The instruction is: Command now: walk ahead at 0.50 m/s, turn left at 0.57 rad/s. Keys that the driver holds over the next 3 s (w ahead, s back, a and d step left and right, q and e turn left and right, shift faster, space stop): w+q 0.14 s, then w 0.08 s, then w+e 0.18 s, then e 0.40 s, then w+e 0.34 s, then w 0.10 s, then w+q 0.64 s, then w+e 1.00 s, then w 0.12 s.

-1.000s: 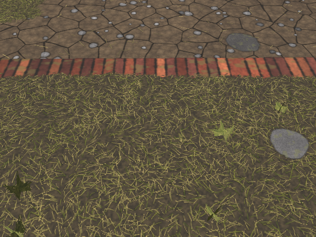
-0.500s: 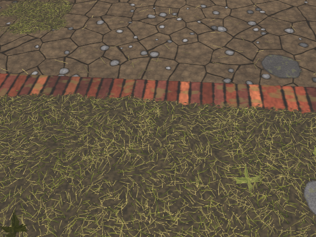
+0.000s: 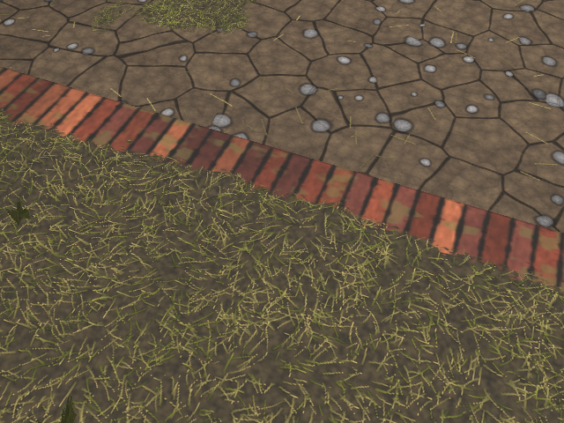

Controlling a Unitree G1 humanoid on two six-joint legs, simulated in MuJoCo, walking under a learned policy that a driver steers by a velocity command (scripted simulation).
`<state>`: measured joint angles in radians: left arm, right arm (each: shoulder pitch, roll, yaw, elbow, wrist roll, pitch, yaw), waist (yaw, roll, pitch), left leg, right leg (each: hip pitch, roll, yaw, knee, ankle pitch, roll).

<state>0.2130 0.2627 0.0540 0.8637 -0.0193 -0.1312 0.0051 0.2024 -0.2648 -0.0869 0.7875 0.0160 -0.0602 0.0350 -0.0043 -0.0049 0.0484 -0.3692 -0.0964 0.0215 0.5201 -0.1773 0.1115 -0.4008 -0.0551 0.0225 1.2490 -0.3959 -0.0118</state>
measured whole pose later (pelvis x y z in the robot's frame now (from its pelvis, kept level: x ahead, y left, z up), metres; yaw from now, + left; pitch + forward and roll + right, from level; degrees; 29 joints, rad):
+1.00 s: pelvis +0.44 -0.01 +0.01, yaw -12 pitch +3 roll +0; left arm 0.24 0.32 0.07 0.68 -0.01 0.01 0.02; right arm 0.17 -0.26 -0.06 0.69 0.00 -0.06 -0.02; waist 0.01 -0.04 -0.02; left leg -0.32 -0.03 -0.03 0.45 -0.18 0.02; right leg -0.48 0.06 0.09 1.02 -0.45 0.00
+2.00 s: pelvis +0.86 -0.16 +0.00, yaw -3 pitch +1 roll +0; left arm 0.28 0.28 0.06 0.77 -0.03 -0.10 0.01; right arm 0.17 -0.28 -0.07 0.71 0.01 -0.05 0.04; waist 0.01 -0.02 0.06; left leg -0.37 -0.09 0.05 0.52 -0.18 0.10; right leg -0.40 -0.08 0.01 1.25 -0.39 -0.01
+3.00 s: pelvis +1.42 -0.29 +0.00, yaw -33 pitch +2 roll +1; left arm 0.34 0.30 0.06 0.71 -0.02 -0.03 0.01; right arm 0.17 -0.27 -0.05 0.71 -0.01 -0.11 0.02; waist 0.01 -0.04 0.00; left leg -0.38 -0.04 -0.01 0.52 -0.18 0.02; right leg -0.37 0.06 0.12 1.15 -0.44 -0.03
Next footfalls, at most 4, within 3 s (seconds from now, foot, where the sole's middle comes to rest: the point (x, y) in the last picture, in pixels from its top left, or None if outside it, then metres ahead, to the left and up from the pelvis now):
0.38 right None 0.41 -0.11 -0.77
0.88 left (256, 386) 0.54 0.08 -0.77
1.34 right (395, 363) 0.59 -0.25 -0.77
1.88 left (324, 240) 0.95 -0.10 -0.77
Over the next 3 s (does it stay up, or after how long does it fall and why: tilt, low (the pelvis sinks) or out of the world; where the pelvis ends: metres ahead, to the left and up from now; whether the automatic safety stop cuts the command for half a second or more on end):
stays up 1.42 -0.29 0.00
